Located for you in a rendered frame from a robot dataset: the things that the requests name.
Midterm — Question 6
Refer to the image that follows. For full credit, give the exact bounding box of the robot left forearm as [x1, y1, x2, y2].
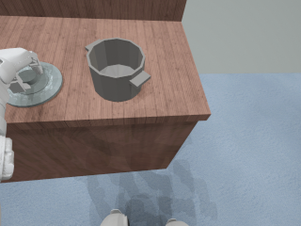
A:
[0, 57, 16, 137]

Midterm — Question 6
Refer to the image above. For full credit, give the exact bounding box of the lid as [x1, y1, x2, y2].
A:
[8, 61, 63, 108]

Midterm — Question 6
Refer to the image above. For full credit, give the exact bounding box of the robot left shin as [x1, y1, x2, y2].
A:
[110, 209, 123, 215]

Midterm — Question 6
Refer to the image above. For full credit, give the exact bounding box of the left robot upper arm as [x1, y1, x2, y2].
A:
[0, 135, 14, 226]

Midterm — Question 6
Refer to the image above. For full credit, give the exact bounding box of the pot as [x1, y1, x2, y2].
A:
[85, 37, 151, 102]

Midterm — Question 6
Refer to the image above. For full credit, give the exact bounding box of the table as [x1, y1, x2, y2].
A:
[0, 0, 212, 184]

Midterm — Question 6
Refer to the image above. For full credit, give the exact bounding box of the knob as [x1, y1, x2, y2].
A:
[18, 70, 39, 86]

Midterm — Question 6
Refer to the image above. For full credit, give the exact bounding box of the robot left thigh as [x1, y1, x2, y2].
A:
[100, 213, 128, 226]

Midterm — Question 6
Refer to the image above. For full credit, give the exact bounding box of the robot left hand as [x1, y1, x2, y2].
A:
[0, 47, 43, 93]

